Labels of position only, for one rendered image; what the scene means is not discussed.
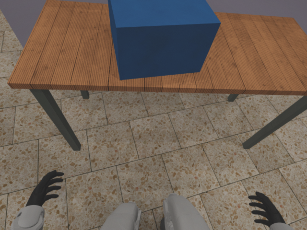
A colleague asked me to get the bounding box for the right robot hand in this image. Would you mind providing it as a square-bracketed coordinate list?
[248, 192, 286, 227]

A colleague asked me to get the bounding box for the left robot hand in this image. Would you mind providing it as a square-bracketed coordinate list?
[26, 170, 64, 207]

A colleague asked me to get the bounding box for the robot left forearm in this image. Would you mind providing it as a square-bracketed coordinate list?
[10, 205, 45, 230]

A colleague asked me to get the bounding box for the robot left thigh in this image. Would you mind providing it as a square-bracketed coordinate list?
[100, 203, 142, 230]

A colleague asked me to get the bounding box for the table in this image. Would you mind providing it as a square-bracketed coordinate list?
[7, 0, 307, 151]

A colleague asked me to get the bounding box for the robot right shin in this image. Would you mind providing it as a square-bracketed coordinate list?
[165, 193, 177, 230]

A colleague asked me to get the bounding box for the carton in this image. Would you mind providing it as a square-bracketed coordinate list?
[108, 0, 221, 80]

